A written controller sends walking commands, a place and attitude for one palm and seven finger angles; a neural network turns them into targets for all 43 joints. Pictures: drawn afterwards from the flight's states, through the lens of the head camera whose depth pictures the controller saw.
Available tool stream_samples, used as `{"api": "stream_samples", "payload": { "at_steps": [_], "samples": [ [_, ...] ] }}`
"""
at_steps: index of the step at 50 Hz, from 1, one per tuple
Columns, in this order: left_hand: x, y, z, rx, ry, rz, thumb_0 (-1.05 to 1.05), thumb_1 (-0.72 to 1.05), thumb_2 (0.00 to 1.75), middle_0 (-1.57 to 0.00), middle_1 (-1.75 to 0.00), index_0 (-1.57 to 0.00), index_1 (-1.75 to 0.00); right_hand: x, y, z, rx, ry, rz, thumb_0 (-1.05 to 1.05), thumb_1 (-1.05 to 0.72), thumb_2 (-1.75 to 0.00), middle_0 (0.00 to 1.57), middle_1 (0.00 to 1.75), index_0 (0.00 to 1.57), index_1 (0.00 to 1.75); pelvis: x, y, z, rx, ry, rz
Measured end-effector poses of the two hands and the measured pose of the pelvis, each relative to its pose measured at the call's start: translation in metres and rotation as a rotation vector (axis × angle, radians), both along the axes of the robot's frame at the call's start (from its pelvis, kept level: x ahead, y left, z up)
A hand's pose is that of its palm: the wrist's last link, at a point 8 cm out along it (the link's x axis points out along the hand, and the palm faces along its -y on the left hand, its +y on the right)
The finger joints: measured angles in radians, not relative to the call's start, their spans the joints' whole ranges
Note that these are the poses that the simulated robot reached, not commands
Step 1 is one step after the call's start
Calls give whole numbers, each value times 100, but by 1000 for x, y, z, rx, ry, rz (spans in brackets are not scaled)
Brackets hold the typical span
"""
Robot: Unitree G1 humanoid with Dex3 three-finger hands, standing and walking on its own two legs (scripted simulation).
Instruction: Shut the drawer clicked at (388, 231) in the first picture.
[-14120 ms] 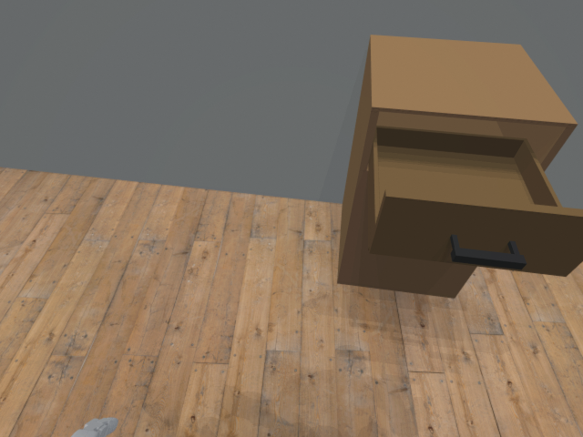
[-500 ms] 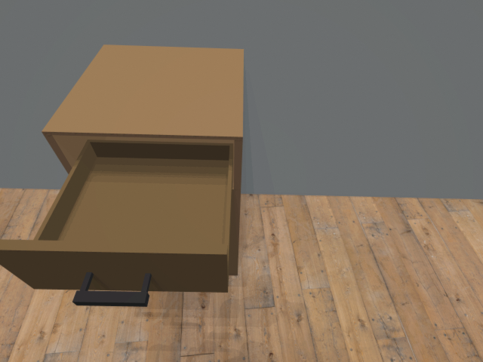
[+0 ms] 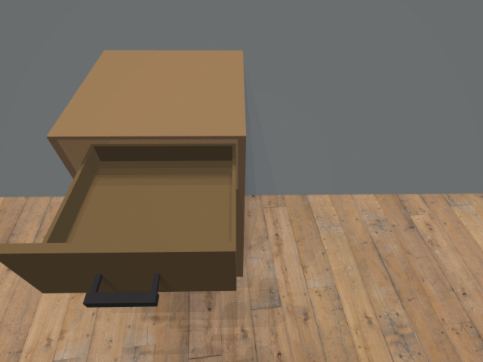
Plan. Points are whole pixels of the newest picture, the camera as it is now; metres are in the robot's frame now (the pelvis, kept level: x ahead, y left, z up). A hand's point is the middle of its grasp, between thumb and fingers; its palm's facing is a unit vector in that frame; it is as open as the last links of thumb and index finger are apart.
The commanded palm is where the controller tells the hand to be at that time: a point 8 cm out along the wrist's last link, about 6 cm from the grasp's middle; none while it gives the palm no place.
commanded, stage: look again from close up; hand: left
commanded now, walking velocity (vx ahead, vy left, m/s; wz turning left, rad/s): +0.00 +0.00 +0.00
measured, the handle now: (124, 289) +0.25 +0.24 -0.07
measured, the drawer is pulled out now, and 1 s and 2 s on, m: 0.29 0.28 0.28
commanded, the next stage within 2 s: raise the hand and make a fist in 0.52 s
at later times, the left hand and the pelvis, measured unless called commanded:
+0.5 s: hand out of the picture -0.01 +0.15 -0.17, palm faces +0.02 -0.99 -0.17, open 7.4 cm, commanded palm none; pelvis +0.00 -0.01 +0.00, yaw +0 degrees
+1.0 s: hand out of the picture +0.11 +0.14 -0.03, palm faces +0.15 -0.99 +0.01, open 6.4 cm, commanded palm +0.08 +0.21 -0.04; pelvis -0.05 -0.02 -0.07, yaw +1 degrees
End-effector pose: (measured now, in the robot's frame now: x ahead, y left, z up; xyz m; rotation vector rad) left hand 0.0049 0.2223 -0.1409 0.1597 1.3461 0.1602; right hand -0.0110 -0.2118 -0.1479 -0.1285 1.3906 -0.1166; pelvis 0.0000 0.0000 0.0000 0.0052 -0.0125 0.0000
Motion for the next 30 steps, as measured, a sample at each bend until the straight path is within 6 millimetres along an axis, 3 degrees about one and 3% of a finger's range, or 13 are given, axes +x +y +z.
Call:
{"api": "stream_samples", "payload": {
  "at_steps": [17,30],
  "samples": [
    [-11,-12,-3,-30,41,5,1,90,90,-20,-30,-20,-30,12,-11,6,-30,-11,-4,0,-91,-90,20,30,20,30,3,-4,3,1,-8,-7],
    [-25,-20,-3,-38,70,12,1,90,90,-20,-30,-20,-30,6,-14,7,-24,6,-6,0,-91,-90,20,30,20,30,1,-9,5,2,-11,-8]
  ]
}}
